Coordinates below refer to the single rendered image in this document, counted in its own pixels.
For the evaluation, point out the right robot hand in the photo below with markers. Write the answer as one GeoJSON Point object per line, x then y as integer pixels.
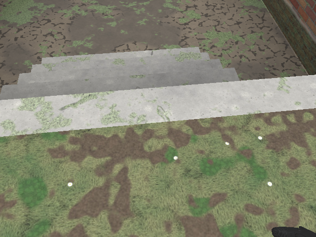
{"type": "Point", "coordinates": [283, 231]}

